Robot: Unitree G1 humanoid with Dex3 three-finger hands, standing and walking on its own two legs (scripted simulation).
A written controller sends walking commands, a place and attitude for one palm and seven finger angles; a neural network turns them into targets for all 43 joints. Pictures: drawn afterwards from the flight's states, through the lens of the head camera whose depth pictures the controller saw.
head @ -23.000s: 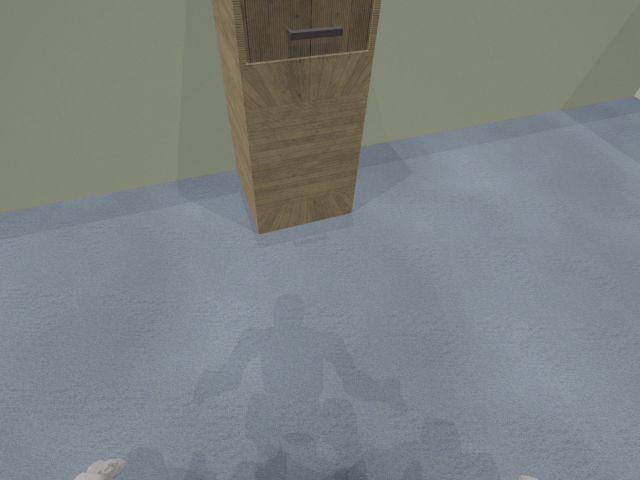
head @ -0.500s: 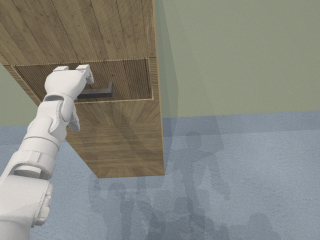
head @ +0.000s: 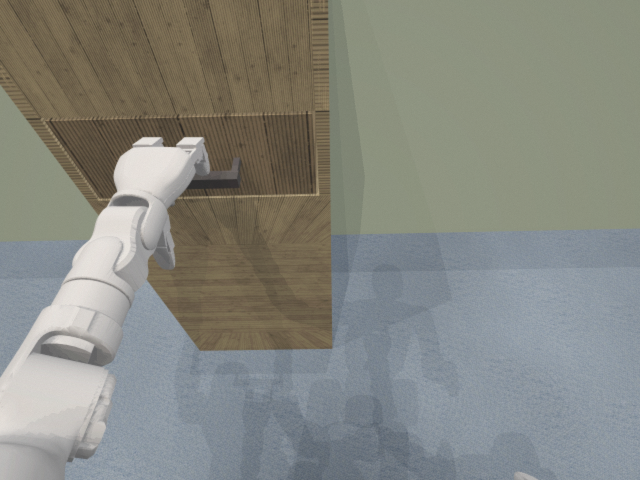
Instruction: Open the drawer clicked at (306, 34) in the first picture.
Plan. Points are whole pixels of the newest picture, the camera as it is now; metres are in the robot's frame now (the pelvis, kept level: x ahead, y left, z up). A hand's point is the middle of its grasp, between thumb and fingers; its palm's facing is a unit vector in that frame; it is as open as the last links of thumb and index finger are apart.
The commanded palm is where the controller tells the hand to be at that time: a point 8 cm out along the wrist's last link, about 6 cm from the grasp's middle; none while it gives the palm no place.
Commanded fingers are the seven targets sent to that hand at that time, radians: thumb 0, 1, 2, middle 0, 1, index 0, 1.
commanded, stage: re-aim the fingers above the handle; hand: left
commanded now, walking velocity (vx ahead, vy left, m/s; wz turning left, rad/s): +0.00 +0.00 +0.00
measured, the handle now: (190, 172) +0.54 +0.23 +0.05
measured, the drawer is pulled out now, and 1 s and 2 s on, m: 0.00 0.00 0.00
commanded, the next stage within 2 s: lower the fingers behind the handle in 1.16 s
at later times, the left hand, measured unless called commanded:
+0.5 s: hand (183, 203) +0.45 +0.21 +0.09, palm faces -0.06 -0.03 -1.00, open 13.8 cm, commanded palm +0.44 +0.24 +0.16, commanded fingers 0.00 -0.50 0.30 -0.30 -1.20 -0.30 -1.20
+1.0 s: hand (196, 197) +0.45 +0.19 +0.09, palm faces +0.03 -0.06 -1.00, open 13.8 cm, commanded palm +0.44 +0.25 +0.16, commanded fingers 0.00 -0.50 0.30 -0.30 -1.20 -0.30 -1.20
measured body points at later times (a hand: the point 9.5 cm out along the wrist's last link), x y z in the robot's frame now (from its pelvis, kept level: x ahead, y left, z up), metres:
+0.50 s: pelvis +0.01 +0.00 +0.00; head +0.07 -0.01 +0.44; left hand +0.44 +0.21 +0.14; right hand +0.09 -0.28 -0.13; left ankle -0.03 +0.10 -0.73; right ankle +0.01 -0.13 -0.73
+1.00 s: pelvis +0.01 +0.00 +0.00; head +0.06 -0.01 +0.44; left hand +0.44 +0.19 +0.15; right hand +0.11 -0.27 -0.13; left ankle -0.03 +0.10 -0.73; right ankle +0.01 -0.13 -0.73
